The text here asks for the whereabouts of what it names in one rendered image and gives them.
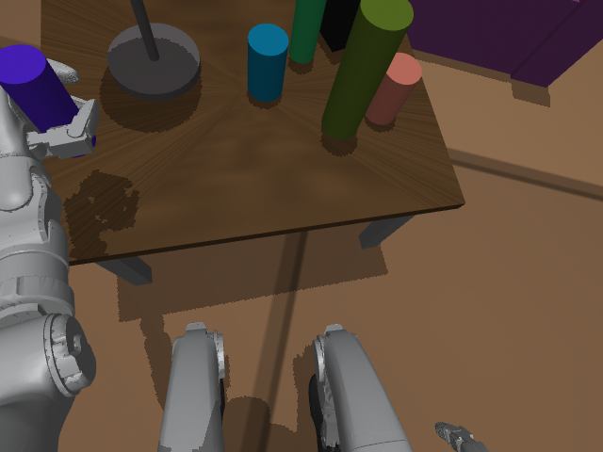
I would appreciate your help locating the left robot hand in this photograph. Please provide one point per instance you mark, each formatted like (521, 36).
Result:
(19, 136)

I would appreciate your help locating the left robot arm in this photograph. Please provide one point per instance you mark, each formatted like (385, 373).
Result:
(45, 359)

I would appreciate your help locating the right robot foot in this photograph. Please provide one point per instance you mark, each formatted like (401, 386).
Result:
(317, 416)

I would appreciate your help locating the right robot hand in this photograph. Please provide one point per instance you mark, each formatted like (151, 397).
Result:
(460, 439)

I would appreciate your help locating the sofa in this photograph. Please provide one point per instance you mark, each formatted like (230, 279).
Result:
(535, 41)

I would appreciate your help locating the coffee table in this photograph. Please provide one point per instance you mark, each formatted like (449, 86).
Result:
(215, 165)

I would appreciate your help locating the desk lamp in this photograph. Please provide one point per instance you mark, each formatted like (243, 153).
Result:
(153, 62)

